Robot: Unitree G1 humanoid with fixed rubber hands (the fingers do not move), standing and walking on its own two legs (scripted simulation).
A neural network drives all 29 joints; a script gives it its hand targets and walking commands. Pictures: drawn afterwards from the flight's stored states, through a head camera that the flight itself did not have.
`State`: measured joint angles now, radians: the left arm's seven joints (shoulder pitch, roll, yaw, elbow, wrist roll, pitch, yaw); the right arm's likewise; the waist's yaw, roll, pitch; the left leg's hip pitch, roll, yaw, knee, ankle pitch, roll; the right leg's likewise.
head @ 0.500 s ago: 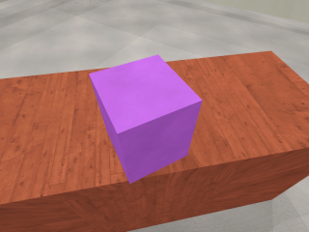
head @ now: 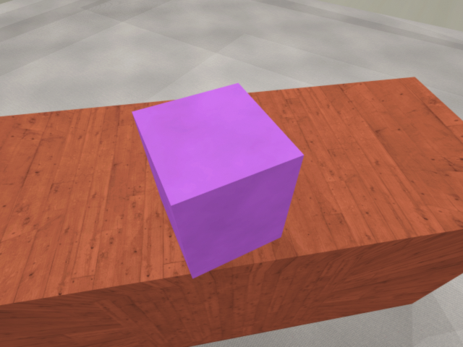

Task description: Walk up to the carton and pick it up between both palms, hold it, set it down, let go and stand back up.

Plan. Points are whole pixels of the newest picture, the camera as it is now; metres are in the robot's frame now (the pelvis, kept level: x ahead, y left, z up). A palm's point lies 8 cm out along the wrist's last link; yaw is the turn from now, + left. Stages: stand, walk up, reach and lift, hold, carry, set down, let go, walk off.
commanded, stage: stand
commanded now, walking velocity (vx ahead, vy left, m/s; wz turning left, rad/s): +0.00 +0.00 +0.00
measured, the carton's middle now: (215, 181) +0.41 +0.05 +0.05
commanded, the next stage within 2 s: none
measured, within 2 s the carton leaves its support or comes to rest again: neither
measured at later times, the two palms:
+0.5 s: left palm out of the picture -0.03 +0.18 -0.15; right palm out of the picture -0.02 -0.20 -0.15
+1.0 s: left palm out of the picture -0.03 +0.18 -0.15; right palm out of the picture -0.01 -0.21 -0.15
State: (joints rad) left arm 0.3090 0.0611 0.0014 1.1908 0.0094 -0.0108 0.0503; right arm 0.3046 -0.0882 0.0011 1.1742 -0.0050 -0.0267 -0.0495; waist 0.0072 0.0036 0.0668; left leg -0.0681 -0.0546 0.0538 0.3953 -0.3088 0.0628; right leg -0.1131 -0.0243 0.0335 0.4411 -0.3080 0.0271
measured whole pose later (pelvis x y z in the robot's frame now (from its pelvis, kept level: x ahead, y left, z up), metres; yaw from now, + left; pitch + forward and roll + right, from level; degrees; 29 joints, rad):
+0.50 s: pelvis +0.01 -0.01 +0.00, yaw +0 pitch -2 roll +0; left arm 0.30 0.07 0.01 1.17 0.01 -0.01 0.05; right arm 0.29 -0.09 0.00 1.18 -0.01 -0.02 -0.05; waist -0.01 0.01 0.08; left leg -0.05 -0.03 0.05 0.41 -0.33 0.04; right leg -0.09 -0.01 0.03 0.44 -0.32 0.01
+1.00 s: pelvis +0.01 -0.01 +0.00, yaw +0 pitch -2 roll +0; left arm 0.30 0.08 0.01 1.17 0.01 -0.01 0.06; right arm 0.28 -0.10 -0.01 1.17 -0.01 -0.02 -0.05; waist 0.00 0.00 0.08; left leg -0.04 -0.03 0.05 0.39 -0.32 0.04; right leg -0.07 0.00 0.03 0.42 -0.31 0.01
